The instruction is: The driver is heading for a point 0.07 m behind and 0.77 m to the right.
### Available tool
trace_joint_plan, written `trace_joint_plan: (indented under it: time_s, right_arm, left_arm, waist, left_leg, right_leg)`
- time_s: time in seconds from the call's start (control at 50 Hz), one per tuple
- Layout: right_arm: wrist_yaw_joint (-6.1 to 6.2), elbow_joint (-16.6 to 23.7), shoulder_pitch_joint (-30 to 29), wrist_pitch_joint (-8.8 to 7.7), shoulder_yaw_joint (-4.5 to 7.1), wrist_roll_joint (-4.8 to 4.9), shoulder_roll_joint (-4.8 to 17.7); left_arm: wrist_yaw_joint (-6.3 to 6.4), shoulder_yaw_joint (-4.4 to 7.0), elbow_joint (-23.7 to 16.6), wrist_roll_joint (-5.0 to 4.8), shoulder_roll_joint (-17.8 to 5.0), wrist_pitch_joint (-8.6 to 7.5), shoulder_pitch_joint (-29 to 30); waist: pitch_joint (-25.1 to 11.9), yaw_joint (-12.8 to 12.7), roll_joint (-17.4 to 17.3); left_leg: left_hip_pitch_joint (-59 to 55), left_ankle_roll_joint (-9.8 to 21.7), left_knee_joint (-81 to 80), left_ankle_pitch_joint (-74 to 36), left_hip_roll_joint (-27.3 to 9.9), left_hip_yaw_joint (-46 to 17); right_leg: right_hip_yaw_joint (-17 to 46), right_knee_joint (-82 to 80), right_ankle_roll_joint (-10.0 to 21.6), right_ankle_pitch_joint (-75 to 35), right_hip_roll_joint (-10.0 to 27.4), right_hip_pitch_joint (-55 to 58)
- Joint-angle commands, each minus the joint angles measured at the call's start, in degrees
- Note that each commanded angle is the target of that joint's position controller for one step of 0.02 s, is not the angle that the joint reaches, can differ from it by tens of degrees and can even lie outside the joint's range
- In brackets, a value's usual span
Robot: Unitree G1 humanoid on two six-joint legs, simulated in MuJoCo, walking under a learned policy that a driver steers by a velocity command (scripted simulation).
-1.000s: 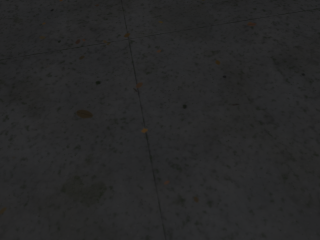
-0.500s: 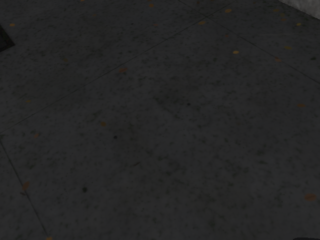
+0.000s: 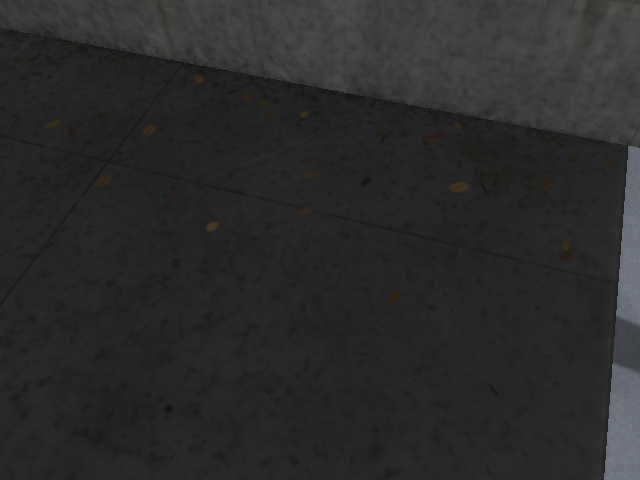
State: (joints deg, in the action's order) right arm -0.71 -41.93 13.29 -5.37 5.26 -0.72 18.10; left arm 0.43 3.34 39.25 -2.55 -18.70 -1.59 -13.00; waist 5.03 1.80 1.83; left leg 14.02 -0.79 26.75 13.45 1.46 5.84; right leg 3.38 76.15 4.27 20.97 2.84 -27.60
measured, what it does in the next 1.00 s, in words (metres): walks ahead, turning right: right foot, then left foot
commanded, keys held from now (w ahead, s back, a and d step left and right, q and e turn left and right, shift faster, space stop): w+shift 0.20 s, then shift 0.28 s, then e+shift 0.52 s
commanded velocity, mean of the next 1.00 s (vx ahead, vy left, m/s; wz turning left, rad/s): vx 0.43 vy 0.00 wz -0.53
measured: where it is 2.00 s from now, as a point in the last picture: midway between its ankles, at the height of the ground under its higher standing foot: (550, 280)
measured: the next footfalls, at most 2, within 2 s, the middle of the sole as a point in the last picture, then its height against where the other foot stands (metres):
right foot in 0.30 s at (424, 451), level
left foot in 0.74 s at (346, 343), level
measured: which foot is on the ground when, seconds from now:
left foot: down 0.00-0.30, up 0.32-0.72, down 0.74-1.00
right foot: up 0.00-0.28, down 0.30-0.74, up 0.76-1.00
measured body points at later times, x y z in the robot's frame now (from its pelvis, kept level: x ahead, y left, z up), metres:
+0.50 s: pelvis +0.41 -0.07 +0.01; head +0.46 -0.10 +0.46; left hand +0.56 +0.17 -0.10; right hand +0.51 -0.37 -0.10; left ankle +0.44 +0.10 -0.65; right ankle +0.44 -0.15 -0.73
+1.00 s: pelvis +0.58 -0.07 +0.01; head +0.62 -0.11 +0.45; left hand +0.85 +0.11 -0.09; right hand +0.58 -0.39 -0.10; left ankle +0.69 +0.00 -0.73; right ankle +0.52 -0.20 -0.67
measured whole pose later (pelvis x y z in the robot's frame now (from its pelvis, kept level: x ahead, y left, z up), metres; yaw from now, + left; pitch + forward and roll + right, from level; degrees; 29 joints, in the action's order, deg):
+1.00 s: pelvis +0.58 -0.07 +0.01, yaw -32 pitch +2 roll +1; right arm 2.3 -42.4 3.3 0.6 2.7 -1.6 15.7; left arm 1.6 5.4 39.3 -1.4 -19.6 4.2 -10.0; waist 6.1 0.0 0.4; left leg 17.6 0.8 23.1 6.8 -3.6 9.9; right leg 0.0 56.3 -4.4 21.8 4.1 -30.7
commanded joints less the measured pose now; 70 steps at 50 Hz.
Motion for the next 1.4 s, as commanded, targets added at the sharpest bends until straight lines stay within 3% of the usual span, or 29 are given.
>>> trace_joint_plan:
  time_s: [0.02, 0.18, 0.22, 0.28, 0.3, 0.32, 0.34, 0.36, 0.38, 0.42, 0.54, 0.62, 0.7, 0.72, 0.74, 0.76, 0.78, 0.82, 0.88, 0.92, 1.02, 1.12, 1.14, 1.16, 1.18, 1.2, 1.24, 1.28, 1.4]
  right_arm:
    - [-0.24, -0.1, 1.3, -1.39, -0.39, 1.13, 0.5]
    - [-0.23, -4.0, 9.2, -1.32, 0.15, 1.69, 8.2]
    - [0.12, -4.8, 11.0, -0.51, 0.23, 1.82, 11.3]
    - [1.55, -5.1, 9.5, 1.24, -0.22, 1.64, 13.8]
    - [2.11, -3.0, 11.0, 1.13, -1.47, 0.13, 9.3]
    - [0.84, -2.4, 21.6, -0.13, -4.44, 0.65, 1.0]
    - [0.69, -3.4, 15.1, -1.29, -2.36, 2.09, 9.7]
    - [0.91, -0.4, 8.9, -1.34, -2.42, 3.79, 8.0]
    - [1.64, 0.1, 6.1, -1.28, -2.97, 3.10, 6.2]
    - [1.85, -1.2, 6.4, 0.17, -2.54, 2.26, 5.9]
    - [1.72, 1.4, -1.2, 2.36, -3.42, -0.10, 1.8]
    - [1.19, 3.5, -9.2, 2.43, -3.14, 0.20, 3.7]
    - [0.87, 3.4, -7.9, 2.15, -1.80, 0.00, 6.7]
    - [1.01, 2.7, -5.6, 1.63, -1.48, -0.51, 7.3]
    - [1.67, 2.8, -2.5, 1.51, -0.92, -1.60, 10.4]
    - [1.88, 4.1, -2.8, 2.45, -1.17, -3.03, 10.4]
    - [1.90, 4.5, -4.1, 3.60, -0.90, -1.18, 8.5]
    - [2.56, 5.2, -8.1, 4.62, -1.83, -0.35, 4.5]
    - [2.99, 4.7, -12.6, 4.89, -1.51, -1.32, 5.1]
    - [3.23, 3.6, -11.4, 4.99, -0.88, -0.98, 5.4]
    - [3.06, 3.1, -13.9, 5.64, 0.45, -0.64, 7.6]
    - [1.81, 1.4, -14.8, 4.72, 1.90, 3.29, 9.9]
    - [1.88, 1.4, -15.6, 4.81, 1.46, 2.68, 7.4]
    - [1.25, 1.9, -18.1, 5.09, 0.39, 1.95, 3.0]
    - [0.82, 4.9, -19.6, 4.29, -1.05, 1.49, -2.0]
    - [0.42, 8.0, -24.1, 2.04, -0.61, 3.06, 1.7]
    - [-0.35, 6.8, -22.2, -1.09, 0.71, 2.68, 6.6]
    - [-0.37, 4.6, -20.3, -2.22, 1.19, 0.70, 7.4]
    - [-1.69, 6.3, -24.5, -1.92, 0.35, 1.19, 3.4]
  left_arm:
    - [-0.47, -0.64, -6.4, -0.36, 1.4, 0.43, 1.9]
    - [-3.62, -1.92, -10.6, 1.19, 0.8, -2.02, 17.0]
    - [-4.27, -1.28, -12.0, 1.28, -0.5, -2.76, 18.8]
    - [-3.48, 2.86, -6.2, 2.17, -8.0, -2.50, -4.5]
    - [-2.31, 3.75, -3.3, 2.64, -11.7, -1.48, -11.3]
    - [-2.30, 3.31, -4.7, 4.02, -15.8, -1.93, -8.7]
    - [-2.53, 2.61, -5.0, 4.40, -10.4, -2.06, -9.1]
    - [-2.83, 1.90, -3.7, 3.91, -9.3, -2.57, -5.7]
    - [-2.87, 1.72, -2.4, 2.59, -8.0, -3.33, -2.5]
    - [-2.60, 0.70, -2.1, 3.18, -4.5, -3.96, 1.8]
    - [-0.90, 1.65, 1.6, 2.45, -6.7, -3.73, 4.2]
    - [0.36, 2.86, 2.9, 1.24, -9.0, -1.28, 1.0]
    - [1.43, 2.81, 2.4, 1.01, -7.6, 0.63, 2.0]
    - [1.48, 2.43, 1.7, 1.18, -6.0, 0.81, 2.7]
    - [1.38, 1.37, 0.4, 2.34, -2.6, 0.64, 1.2]
    - [1.10, 0.84, 1.3, 2.07, -0.5, 0.47, -10.0]
    - [0.78, 2.20, 2.5, 1.37, -7.3, 1.01, -12.6]
    - [1.53, 3.82, 2.0, 0.52, -10.1, 3.27, -5.2]
    - [2.31, 3.82, 0.2, 0.91, -7.4, 5.67, -3.3]
    - [2.07, 2.89, -2.0, 0.87, -3.9, 5.58, -1.2]
    - [0.20, 2.89, -4.9, 1.42, -4.3, 5.39, 1.8]
    - [-1.96, 4.55, -0.2, 0.55, -6.0, 5.17, -7.3]
    - [-1.63, 5.22, 3.6, 0.34, -6.4, 4.87, -13.7]
    - [-0.81, 6.28, 6.9, -0.21, -8.8, 4.32, -21.4]
    - [-0.59, 6.29, 4.6, 0.90, -14.0, 2.23, -19.7]
    - [-1.42, 5.54, 0.9, 2.08, -13.1, -0.73, -14.1]
    - [-0.97, 4.21, -0.5, 0.94, -9.9, -2.87, -8.0]
    - [0.10, 2.92, -0.8, 1.40, -7.4, -2.24, -7.9]
    - [2.32, 2.66, -0.7, 1.33, -7.3, -1.65, -12.9]
  waist:
    - [-1.9, -0.7, -4.9]
    - [6.6, 1.0, 1.0]
    - [4.9, -0.4, -3.0]
    - [-10.3, -14.6, -9.6]
    - [-16.8, -13.8, -1.5]
    - [-32.9, -5.4, 14.4]
    - [-38.5, -10.2, 2.5]
    - [-27.8, -7.6, 2.5]
    - [-17.3, -5.0, -1.9]
    - [-11.0, -1.3, -1.7]
    - [-8.5, 0.5, 0.2]
    - [-9.1, -2.6, 0.9]
    - [-9.4, -0.2, 3.1]
    - [-10.4, 1.0, 2.3]
    - [-15.8, 0.9, -5.0]
    - [-23.0, -3.3, -16.5]
    - [-25.2, -3.3, -15.4]
    - [-15.1, -2.0, -7.9]
    - [-8.4, -3.3, -10.3]
    - [-9.4, -2.2, -10.9]
    - [-11.9, -1.7, -10.6]
    - [-11.1, -7.4, -10.4]
    - [-10.2, -9.7, -6.3]
    - [-6.5, -12.9, 4.9]
    - [0.0, -9.3, 17.2]
    - [-0.6, -9.2, 10.7]
    - [0.2, -5.1, 5.2]
    - [-0.5, -4.2, 4.7]
    - [-0.7, -5.8, 5.4]
  left_leg:
    - [-9.1, 9.6, -16.2, 0.4, -17.7, -18.6]
    - [-8.2, 8.9, -26.4, -17.2, -15.2, 1.2]
    - [-14.2, 8.3, -21.5, -44.0, -16.2, 3.1]
    - [-12.8, 4.5, 10.6, -71.8, -15.0, 4.9]
    - [2.7, 1.5, 31.8, -29.7, -10.0, 3.4]
    - [18.9, -1.1, 58.1, 20.2, 0.3, -4.1]
    - [16.3, -0.4, 60.2, 18.6, -1.0, -15.4]
    - [19.4, -0.3, 57.0, 17.7, -3.6, -13.8]
    - [21.4, -0.6, 51.2, 15.3, -6.2, -11.3]
    - [16.7, -0.9, 46.3, 11.7, -8.5, -10.5]
    - [11.4, -3.1, 23.2, -2.1, -6.2, -7.4]
    - [8.9, -3.6, 8.7, -13.1, -1.2, -7.9]
    - [5.8, -1.6, 0.7, -12.2, -0.9, -10.5]
    - [0.6, -0.1, -3.6, -19.5, -2.6, -10.1]
    - [-11.1, 4.3, -1.9, -40.1, -12.9, -18.0]
    - [-24.5, 15.2, -1.0, -54.4, -28.2, -33.5]
    - [-23.0, 18.2, -3.0, -42.3, -30.7, -38.4]
    - [-14.4, 14.1, -5.2, -24.7, -22.8, -25.4]
    - [-2.5, 12.1, -10.7, -16.8, -17.9, -13.2]
    - [-4.3, 13.3, -11.8, -18.6, -18.6, -9.6]
    - [-5.4, 12.9, -11.6, -18.9, -20.4, -1.8]
    - [1.7, 6.4, -13.2, 22.9, -21.2, -1.0]
    - [6.3, 4.4, -5.9, 26.8, -18.3, 1.9]
    - [16.5, 1.3, 14.1, 26.9, -12.6, 7.4]
    - [38.8, -1.9, 36.9, 26.4, -4.7, 3.1]
    - [46.5, -0.2, 40.6, 20.1, -2.5, -8.7]
    - [43.3, 1.2, 35.5, 7.1, -5.4, -11.0]
    - [37.0, -0.3, 28.0, -0.6, -5.5, -10.8]
    - [25.0, -3.8, 9.9, -15.0, 0.2, -8.5]
  right_leg:
    - [4.6, -2.5, 0.6, 0.7, 8.1, -13.3]
    - [-3.9, -29.9, 1.1, -22.5, 1.8, -10.0]
    - [-8.1, -35.1, 2.5, -19.5, -2.7, -5.0]
    - [-8.3, -45.8, 6.3, -26.6, -7.5, 26.5]
    - [4.5, -40.3, 6.6, -39.3, 1.0, 46.7]
    - [37.6, -44.1, 20.1, -48.7, 21.3, 62.3]
    - [36.8, -47.9, 18.6, -52.0, 18.8, 56.1]
    - [26.3, -48.3, 17.1, -56.3, 17.0, 47.8]
    - [20.0, -50.4, 14.5, -54.8, 14.0, 36.8]
    - [13.3, -55.1, 12.8, -53.1, 11.1, 22.8]
    - [2.9, -59.5, 11.1, -57.1, 5.0, 12.1]
    - [5.5, -56.1, 8.1, -45.6, 3.0, 14.1]
    - [14.3, -46.8, 4.7, -32.2, 2.8, 16.7]
    - [14.1, -41.9, 2.7, -27.0, -0.3, 14.9]
    - [10.4, -29.7, -0.4, -10.2, -5.1, 8.7]
    - [6.1, -17.3, -3.6, 22.1, -11.5, -3.4]
    - [5.3, -9.0, -5.6, 19.6, -6.2, -5.9]
    - [2.7, -4.1, -8.4, 11.1, -2.1, -9.6]
    - [-0.5, -7.7, -9.9, 4.8, 0.0, -5.2]
    - [-2.0, -13.2, -9.7, 2.6, 1.4, -4.9]
    - [-5.4, -27.6, -7.3, -2.8, 2.4, 3.8]
    - [-11.7, -39.1, -0.1, -2.1, 0.1, 18.5]
    - [-11.7, -41.2, 2.0, 1.0, -1.6, 25.1]
    - [-2.2, -50.2, 6.4, 8.6, 1.8, 31.9]
    - [28.2, -57.3, 14.6, 19.6, 12.2, 34.1]
    - [42.6, -67.7, 18.5, 27.7, 17.3, 32.3]
    - [34.9, -68.4, 14.2, 20.1, 16.0, 30.5]
    - [26.8, -67.5, 11.3, 12.2, 11.6, 29.1]
    - [17.4, -65.5, 8.1, -4.3, 4.8, 22.3]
